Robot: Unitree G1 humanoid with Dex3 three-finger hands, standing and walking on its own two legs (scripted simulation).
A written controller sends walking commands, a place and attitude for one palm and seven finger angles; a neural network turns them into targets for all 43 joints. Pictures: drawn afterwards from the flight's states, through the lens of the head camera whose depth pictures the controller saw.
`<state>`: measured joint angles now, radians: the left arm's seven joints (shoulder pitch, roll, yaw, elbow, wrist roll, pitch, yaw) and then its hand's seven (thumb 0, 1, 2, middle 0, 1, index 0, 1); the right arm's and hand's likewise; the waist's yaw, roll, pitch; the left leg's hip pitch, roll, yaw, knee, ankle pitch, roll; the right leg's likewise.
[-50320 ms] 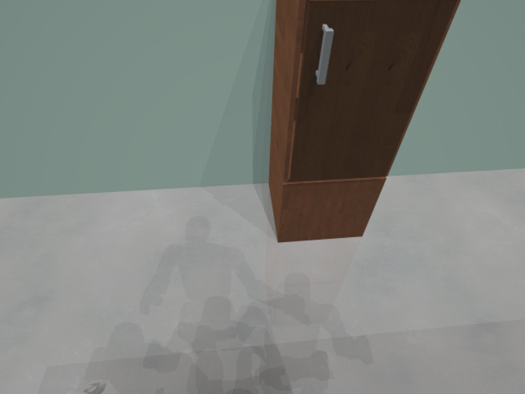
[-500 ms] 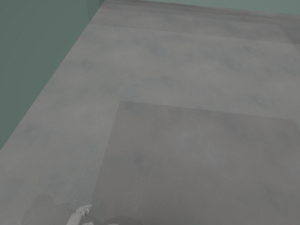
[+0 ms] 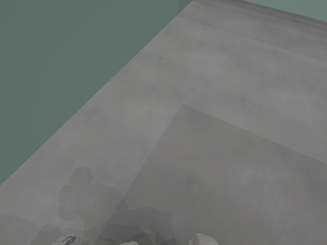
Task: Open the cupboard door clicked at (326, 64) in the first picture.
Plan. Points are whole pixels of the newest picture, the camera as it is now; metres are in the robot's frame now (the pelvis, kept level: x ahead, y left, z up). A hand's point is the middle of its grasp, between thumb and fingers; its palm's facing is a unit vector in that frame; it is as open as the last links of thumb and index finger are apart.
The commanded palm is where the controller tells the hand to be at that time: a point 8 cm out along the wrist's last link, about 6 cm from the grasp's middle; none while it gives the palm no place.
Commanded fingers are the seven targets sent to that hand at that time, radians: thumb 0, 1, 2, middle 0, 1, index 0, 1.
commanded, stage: turn to face it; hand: left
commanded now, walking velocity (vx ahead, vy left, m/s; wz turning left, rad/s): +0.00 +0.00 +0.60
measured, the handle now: out of the picture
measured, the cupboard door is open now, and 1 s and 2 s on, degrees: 44 44 44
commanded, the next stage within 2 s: none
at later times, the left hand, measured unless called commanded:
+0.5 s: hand out of the picture -0.01 +0.16 -0.18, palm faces +0.38 -0.90 -0.22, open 7.4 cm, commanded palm none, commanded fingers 0.00 0.90 0.90 -0.20 -0.30 -0.20 -0.30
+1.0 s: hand out of the picture +0.00 +0.16 -0.15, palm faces +0.58 -0.76 -0.29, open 7.4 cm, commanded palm none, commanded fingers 0.00 0.90 0.90 -0.20 -0.30 -0.20 -0.30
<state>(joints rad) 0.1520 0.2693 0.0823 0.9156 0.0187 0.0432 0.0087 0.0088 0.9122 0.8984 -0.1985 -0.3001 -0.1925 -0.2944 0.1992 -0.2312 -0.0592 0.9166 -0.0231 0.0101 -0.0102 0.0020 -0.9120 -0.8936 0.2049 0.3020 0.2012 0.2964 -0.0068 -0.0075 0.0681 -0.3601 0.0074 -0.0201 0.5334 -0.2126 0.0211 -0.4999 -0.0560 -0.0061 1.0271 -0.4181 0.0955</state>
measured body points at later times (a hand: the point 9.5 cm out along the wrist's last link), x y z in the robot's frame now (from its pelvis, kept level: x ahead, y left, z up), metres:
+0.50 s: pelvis +0.01 -0.04 -0.01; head +0.06 -0.01 +0.44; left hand -0.03 +0.21 -0.16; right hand +0.21 -0.24 -0.14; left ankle -0.03 +0.07 -0.73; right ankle +0.02 -0.16 -0.74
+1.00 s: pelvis +0.04 -0.07 +0.00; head +0.08 -0.06 +0.44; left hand -0.03 +0.20 -0.12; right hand +0.24 -0.25 -0.16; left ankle -0.06 +0.03 -0.66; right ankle +0.11 -0.16 -0.74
